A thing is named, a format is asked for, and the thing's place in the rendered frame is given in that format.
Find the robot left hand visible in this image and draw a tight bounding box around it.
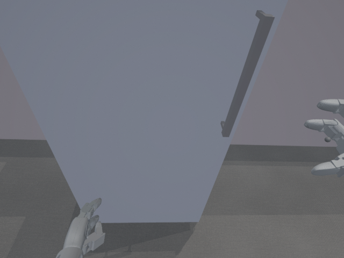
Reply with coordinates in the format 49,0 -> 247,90
63,198 -> 105,255

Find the robot right hand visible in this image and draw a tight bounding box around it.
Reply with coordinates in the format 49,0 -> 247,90
304,99 -> 344,177

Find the fridge door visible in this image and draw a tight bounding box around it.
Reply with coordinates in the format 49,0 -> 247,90
0,0 -> 288,223

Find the handle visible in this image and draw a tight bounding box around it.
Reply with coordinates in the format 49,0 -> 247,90
220,10 -> 275,137

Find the left robot forearm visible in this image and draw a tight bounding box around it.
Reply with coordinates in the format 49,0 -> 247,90
56,247 -> 83,258

